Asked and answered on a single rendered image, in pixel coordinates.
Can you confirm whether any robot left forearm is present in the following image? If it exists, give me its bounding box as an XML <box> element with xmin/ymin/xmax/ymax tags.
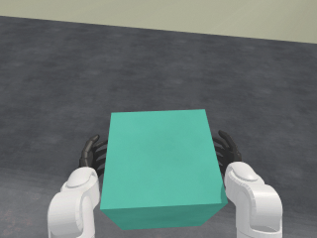
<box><xmin>47</xmin><ymin>167</ymin><xmax>101</xmax><ymax>238</ymax></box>

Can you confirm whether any carton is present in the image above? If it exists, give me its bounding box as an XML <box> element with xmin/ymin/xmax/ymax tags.
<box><xmin>100</xmin><ymin>109</ymin><xmax>228</xmax><ymax>230</ymax></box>

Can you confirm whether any robot right forearm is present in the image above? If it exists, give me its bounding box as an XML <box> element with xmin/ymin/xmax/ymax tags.
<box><xmin>224</xmin><ymin>162</ymin><xmax>283</xmax><ymax>238</ymax></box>

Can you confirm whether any right robot hand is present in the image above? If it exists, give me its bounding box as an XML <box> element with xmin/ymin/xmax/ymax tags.
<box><xmin>212</xmin><ymin>130</ymin><xmax>242</xmax><ymax>176</ymax></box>

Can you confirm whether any left robot hand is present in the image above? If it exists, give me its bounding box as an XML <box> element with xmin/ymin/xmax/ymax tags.
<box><xmin>78</xmin><ymin>134</ymin><xmax>108</xmax><ymax>177</ymax></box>

